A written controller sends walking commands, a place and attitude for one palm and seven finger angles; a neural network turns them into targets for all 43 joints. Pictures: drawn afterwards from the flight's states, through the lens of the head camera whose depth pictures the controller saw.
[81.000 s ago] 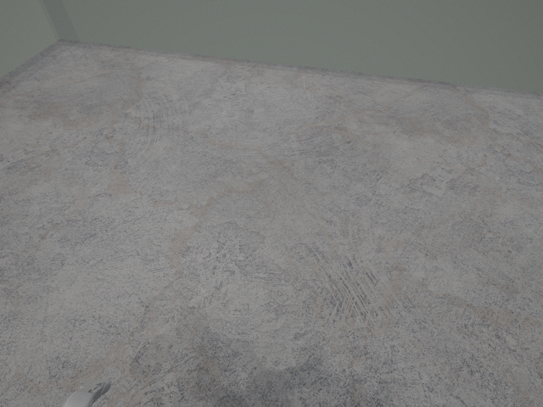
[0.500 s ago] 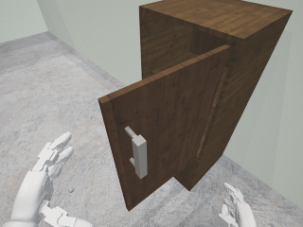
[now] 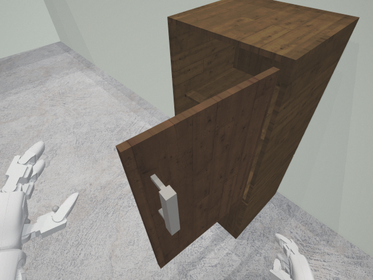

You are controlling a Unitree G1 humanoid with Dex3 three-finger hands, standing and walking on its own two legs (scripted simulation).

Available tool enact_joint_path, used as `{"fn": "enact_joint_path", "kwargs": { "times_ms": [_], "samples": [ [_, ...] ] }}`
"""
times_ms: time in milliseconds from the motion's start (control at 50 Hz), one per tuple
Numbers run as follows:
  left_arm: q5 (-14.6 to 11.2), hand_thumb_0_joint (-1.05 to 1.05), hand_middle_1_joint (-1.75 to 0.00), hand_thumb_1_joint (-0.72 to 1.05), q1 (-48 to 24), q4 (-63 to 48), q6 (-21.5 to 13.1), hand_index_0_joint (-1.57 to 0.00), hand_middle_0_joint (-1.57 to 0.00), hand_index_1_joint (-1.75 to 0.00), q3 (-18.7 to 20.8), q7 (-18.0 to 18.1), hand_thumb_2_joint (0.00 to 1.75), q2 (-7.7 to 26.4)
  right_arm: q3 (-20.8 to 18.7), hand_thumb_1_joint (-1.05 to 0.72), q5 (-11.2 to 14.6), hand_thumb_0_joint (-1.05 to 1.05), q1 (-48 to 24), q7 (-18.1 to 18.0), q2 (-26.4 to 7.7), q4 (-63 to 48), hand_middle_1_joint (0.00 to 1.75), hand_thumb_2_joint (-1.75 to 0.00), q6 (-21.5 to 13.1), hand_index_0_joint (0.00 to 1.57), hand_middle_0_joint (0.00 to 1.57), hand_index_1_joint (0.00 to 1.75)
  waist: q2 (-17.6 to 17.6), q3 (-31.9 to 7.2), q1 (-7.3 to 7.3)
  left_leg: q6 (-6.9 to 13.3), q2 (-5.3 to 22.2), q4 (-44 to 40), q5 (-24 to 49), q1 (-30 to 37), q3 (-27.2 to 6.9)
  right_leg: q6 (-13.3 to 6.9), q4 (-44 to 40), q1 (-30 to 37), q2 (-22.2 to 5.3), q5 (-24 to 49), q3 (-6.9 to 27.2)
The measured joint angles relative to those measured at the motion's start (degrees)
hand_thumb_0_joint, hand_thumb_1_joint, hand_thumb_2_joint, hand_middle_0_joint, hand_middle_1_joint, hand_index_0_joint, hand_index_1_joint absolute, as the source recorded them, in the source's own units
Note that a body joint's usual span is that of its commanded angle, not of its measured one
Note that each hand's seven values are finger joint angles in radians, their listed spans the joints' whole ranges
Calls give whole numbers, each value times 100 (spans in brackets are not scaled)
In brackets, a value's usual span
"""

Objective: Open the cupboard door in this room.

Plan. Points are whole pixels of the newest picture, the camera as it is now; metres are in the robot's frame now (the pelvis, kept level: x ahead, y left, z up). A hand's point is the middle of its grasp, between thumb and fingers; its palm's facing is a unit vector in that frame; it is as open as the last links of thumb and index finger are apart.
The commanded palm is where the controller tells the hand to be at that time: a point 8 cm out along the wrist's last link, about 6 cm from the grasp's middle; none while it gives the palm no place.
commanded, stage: draw the hand back to the body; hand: left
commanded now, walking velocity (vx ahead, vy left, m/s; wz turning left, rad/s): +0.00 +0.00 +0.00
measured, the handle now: (164, 205) +0.25 +0.08 +0.05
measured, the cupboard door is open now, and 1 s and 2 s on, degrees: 85 85 85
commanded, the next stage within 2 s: step back with the hand held close in 0.50 s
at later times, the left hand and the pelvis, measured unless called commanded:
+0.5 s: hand (55, 200) +0.19 +0.24 +0.16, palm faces +0.43 -0.81 -0.40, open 7.5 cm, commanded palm +0.14 +0.28 +0.17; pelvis +0.00 -0.02 +0.00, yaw +0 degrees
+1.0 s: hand (44, 214) +0.17 +0.25 +0.15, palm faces +0.29 -0.80 -0.52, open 7.4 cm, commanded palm +0.10 +0.30 +0.18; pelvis -0.05 +0.00 +0.00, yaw -2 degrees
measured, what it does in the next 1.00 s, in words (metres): stands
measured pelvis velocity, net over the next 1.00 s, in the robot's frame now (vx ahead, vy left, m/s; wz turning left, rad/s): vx -0.05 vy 0.00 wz -0.03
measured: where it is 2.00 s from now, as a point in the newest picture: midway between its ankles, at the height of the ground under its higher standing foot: outside the picture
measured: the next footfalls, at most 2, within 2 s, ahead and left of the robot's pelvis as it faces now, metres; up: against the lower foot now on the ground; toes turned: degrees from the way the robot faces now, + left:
right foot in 1.80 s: -0.26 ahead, -0.08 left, +0.00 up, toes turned +2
left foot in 1.94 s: -0.09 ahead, +0.08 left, +0.00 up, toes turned -4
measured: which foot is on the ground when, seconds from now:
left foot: down 0.00-1.00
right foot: down 0.00-1.00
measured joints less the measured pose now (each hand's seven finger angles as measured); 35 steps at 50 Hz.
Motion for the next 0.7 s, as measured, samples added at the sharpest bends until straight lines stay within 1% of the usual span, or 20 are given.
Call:
{"fn": "enact_joint_path", "kwargs": {
  "times_ms": [180, 240, 300, 400, 500, 640, 660, 700],
  "samples": [
    [-77, 0, -30, 70, -436, 303, -26, -20, -20, -30, 431, 6, 81, 83, -90, -91, -11, 2, -123, 9, -64, 130, 30, -90, 129, 20, 21, 30, 0, 97, 37, -63, 54, -247, 97, 207, -19, -62, -244, 205, 66, 89, -19],
    [-97, 0, -30, 77, -468, 359, -51, -20, -20, -30, 451, -5, 85, 17, -119, -91, -8, 2, -147, 36, -85, 144, 30, -90, 170, 20, 21, 30, 12, 109, 25, -77, 68, -307, 124, 248, -20, -76, -300, 242, 83, 113, -19],
    [-103, 1, -30, 83, -436, 402, -39, -20, -21, -30, 361, -46, 87, -62, -146, -91, -10, 2, -161, 55, -98, 146, 30, -90, 206, 20, 21, 30, 18, 122, 14, -89, 81, -350, 145, 272, -17, -88, -335, 261, 98, 132, -16],
    [-99, 1, -30, 87, -361, 389, -28, -20, -21, -30, 270, -92, 89, -38, -166, -91, -16, 2, -149, 40, -82, 173, 30, -90, 210, 20, 21, 30, -1, 130, 19, -116, 113, -374, 159, 302, -19, -117, -366, 291, 130, 148, -17],
    [-106, 1, -30, 88, -354, 353, -74, -21, -21, -30, 345, -87, 89, 25, -171, -91, -6, 2, -144, 42, -64, 198, 30, -90, 199, 20, 21, 30, 17, 122, 25, -133, 133, -388, 174, 341, -24, -134, -396, 337, 152, 170, -22],
    [-110, 1, -30, 89, -472, 494, -113, -20, -21, -30, 356, -92, 90, -26, -165, -91, 4, 2, -182, 50, -41, 216, 30, -90, 210, 20, 21, 30, 53, 169, 23, -134, 132, -425, 241, 353, -32, -141, -421, 346, 153, 227, -29],
    [-107, 1, -30, 89, -515, 521, -137, -21, -21, -30, 378, -111, 90, -17, -153, -91, 20, 2, -178, 51, -45, 194, 30, -90, 233, 20, 21, 30, 59, 154, 18, -133, 142, -398, 244, 299, -44, -141, -433, 315, 162, 243, -41],
    [-89, 1, -30, 89, -563, 581, -279, -21, -21, -30, 501, -123, 90, 34, -128, -91, 23, 2, -223, 57, -41, 151, 30, -90, 305, 20, 21, 30, 54, 125, -37, -132, 173, -316, 244, 126, -59, -141, -460, 194, 192, 299, -56]
  ]
}}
